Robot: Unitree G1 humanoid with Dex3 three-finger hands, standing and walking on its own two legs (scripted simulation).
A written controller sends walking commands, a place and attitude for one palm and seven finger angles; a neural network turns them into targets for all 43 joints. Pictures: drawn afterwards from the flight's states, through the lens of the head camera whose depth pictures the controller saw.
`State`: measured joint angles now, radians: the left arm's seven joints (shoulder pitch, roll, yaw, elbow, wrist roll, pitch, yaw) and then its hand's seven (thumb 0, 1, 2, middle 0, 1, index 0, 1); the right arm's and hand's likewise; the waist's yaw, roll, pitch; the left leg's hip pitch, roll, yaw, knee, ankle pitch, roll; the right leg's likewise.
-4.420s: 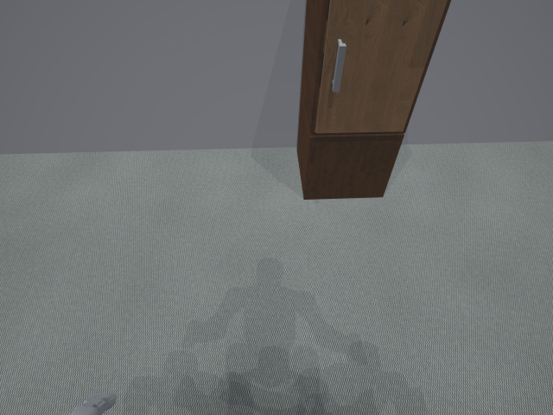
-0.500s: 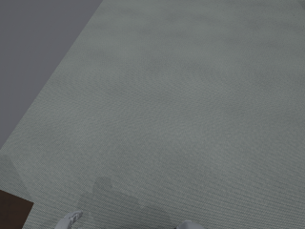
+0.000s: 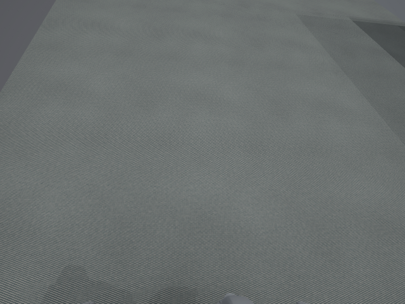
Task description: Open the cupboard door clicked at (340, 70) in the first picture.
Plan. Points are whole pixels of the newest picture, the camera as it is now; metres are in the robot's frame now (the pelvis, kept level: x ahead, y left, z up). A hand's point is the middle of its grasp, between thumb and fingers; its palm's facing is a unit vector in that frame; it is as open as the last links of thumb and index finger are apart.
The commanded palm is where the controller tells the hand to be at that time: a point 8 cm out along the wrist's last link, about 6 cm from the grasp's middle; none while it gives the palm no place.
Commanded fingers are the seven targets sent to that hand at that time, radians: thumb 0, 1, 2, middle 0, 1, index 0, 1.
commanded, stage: walk to a spot facing it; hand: left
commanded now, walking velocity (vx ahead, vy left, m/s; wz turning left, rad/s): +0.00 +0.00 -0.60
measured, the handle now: out of the picture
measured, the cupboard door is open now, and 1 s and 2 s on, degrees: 0 0 0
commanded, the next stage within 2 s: turn to face it in 1.46 s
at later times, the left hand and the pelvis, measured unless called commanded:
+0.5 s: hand (149, 286) +0.18 +0.12 -0.15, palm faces -0.31 -0.91 -0.26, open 7.3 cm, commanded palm none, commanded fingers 0.00 0.90 0.90 -0.20 -0.30 -0.20 -0.30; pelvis -0.01 -0.03 -0.01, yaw -19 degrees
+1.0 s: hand (127, 302) +0.15 +0.16 -0.18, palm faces -0.44 -0.88 -0.17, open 7.4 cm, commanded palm none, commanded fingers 0.00 0.90 0.90 -0.20 -0.30 -0.20 -0.30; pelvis +0.04 -0.01 +0.00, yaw -34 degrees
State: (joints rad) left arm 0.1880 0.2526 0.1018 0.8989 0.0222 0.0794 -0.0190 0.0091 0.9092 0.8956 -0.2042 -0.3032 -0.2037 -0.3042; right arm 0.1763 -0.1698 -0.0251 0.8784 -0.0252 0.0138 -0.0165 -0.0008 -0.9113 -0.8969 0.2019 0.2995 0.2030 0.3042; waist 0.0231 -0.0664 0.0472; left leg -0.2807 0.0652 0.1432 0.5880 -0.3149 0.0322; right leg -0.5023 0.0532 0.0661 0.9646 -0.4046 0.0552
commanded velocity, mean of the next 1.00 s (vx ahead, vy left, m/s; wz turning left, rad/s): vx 0.10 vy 0.00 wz -0.60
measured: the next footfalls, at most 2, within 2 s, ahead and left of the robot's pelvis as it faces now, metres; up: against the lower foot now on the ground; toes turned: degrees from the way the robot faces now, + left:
right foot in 0.44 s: -0.01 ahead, -0.13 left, +0.00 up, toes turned -24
left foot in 0.96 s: +0.14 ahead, +0.05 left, +0.00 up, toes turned -29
